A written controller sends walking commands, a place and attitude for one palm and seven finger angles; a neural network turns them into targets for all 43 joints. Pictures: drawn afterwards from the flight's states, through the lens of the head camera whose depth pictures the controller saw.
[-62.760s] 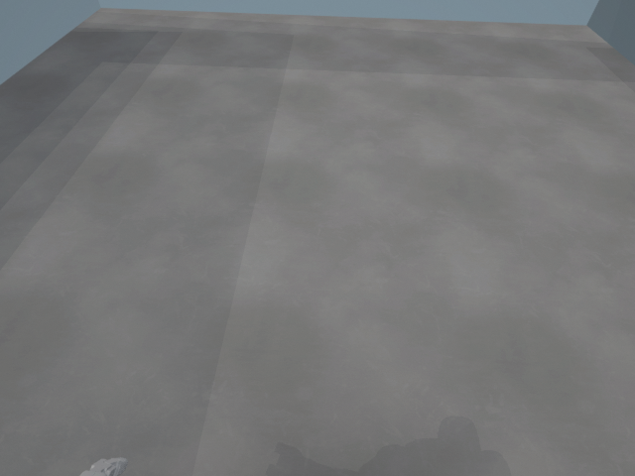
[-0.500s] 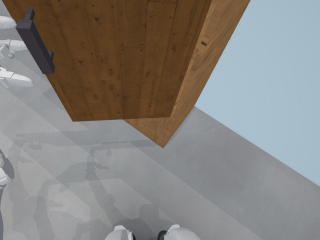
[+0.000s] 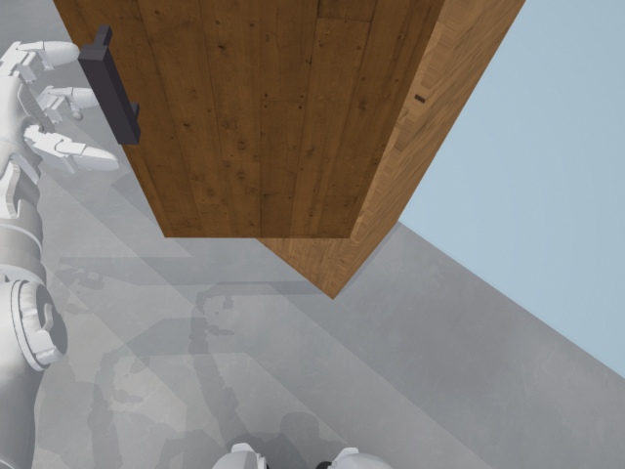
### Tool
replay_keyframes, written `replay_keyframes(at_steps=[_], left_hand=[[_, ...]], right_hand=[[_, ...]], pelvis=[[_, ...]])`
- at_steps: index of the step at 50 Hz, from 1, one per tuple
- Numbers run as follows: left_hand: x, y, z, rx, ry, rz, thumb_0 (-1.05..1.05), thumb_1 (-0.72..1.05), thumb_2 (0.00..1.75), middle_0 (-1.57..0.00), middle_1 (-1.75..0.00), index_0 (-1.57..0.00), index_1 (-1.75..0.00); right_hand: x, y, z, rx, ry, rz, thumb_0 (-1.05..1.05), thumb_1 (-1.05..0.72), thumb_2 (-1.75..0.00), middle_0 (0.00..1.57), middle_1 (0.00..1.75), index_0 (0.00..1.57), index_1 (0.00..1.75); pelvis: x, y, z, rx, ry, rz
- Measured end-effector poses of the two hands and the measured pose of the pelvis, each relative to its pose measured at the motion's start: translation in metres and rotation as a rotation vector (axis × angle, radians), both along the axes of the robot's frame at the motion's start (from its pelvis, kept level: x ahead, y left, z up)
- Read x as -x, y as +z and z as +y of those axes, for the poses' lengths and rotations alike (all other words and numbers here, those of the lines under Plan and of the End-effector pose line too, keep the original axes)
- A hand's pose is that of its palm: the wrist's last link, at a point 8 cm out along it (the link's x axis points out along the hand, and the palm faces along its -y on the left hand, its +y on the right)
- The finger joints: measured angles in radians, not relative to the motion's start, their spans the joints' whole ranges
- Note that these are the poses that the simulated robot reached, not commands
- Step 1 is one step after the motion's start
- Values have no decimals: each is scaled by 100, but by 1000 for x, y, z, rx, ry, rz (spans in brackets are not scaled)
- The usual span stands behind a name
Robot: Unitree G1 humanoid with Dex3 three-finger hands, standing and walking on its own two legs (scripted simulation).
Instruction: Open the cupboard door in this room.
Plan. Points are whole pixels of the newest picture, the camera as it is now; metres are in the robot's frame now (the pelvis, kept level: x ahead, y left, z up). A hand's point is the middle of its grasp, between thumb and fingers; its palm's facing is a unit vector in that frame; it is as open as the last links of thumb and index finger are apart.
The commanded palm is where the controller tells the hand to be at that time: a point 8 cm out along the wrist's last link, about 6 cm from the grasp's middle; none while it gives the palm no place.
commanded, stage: slide the fingers in behind the handle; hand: left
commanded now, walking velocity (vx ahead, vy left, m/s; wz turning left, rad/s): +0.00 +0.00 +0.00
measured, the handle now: (117, 87) +0.55 +0.22 +0.12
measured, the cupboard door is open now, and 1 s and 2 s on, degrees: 42 41 42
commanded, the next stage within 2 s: close the thumb around the handle in 0.88 s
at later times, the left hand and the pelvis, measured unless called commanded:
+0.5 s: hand (109, 124) +0.49 +0.22 +0.12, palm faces +0.02 -1.00 -0.03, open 15.3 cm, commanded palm +0.48 +0.23 +0.12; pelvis +0.00 -0.01 +0.00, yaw +2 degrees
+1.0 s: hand (132, 114) +0.51 +0.19 +0.12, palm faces +0.01 -1.00 +0.00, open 14.0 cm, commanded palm +0.49 +0.24 +0.12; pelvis -0.01 -0.02 +0.00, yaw -1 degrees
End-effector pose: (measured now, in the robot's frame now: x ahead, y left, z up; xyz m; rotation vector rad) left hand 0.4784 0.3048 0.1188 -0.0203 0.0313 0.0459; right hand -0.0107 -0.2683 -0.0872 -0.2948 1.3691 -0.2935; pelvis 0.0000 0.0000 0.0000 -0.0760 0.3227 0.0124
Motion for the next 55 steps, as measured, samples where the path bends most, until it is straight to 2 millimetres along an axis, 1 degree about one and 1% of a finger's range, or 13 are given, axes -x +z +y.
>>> replay_keyframes(at_steps=[6, 14, 23, 26, 28, 30, 36, 47, 52, 55], left_hand=[[3, 0, -4, -6, 14, 0, -2, -50, 30, -30, -120, -13, -115], [7, 0, -11, -5, 31, -3, -2, -50, 30, -30, -120, -7, -113], [12, 1, -23, -15, 31, -8, -2, -50, 30, -30, -120, 0, -110], [9, 4, -43, -47, -44, -18, -2, -50, 30, -29, -120, -6, -112], [5, 4, -55, -17, -62, -21, -2, -50, 30, -29, -120, -11, -114], [2, 4, -56, 10, -27, -15, -2, -50, 30, -27, -120, -16, -115], [-1, 6, -58, -33, -16, -4, -1, -50, 30, -26, -120, -25, -118], [-4, 4, -58, -29, -31, 0, -2, -50, 30, -28, -120, -28, -120], [-7, 2, -58, -27, -34, 5, -2, -49, 30, -29, -120, -29, -120], [-8, 2, -58, -23, -33, 4, -2, -45, 32, -30, -121, -30, -120]], right_hand=[[-3, -3, -2, -10, 14, -8, 0, -90, -90, 20, 30, 20, 30], [-3, -6, -3, -22, 26, -5, 0, -90, -90, 20, 30, 20, 30], [-4, -9, -5, -39, 40, -7, 0, -90, -90, 20, 30, 20, 30], [-6, -10, -6, -42, 43, -20, 0, -90, -90, 20, 30, 20, 30], [-8, -10, -7, -41, 38, -36, 0, -90, -90, 20, 30, 20, 30], [-9, -10, -8, -41, 28, -62, 0, -90, -90, 20, 30, 20, 30], [-3, -9, -8, -53, -1, -95, 0, -90, -90, 20, 30, 20, 30], [22, -6, -14, -36, -42, -21, 0, -90, -90, 20, 30, 20, 30], [27, -3, -18, -24, -50, -2, 0, -90, -90, 20, 30, 20, 30], [27, -2, -19, -19, -51, 2, 0, -90, -90, 20, 30, 20, 30]], pelvis=[[1, 0, -2, -2, 7, -1], [2, 0, -5, -4, 17, -7], [3, 0, -8, -6, 28, -17], [4, 0, -9, -8, 29, -20], [5, 0, -9, -11, 23, -24], [5, 0, -10, -15, 11, -25], [7, 0, -14, -23, -14, -28], [8, 1, -19, -24, -18, -20], [6, 1, -20, -24, -20, -16], [6, 1, -19, -24, -20, -15]])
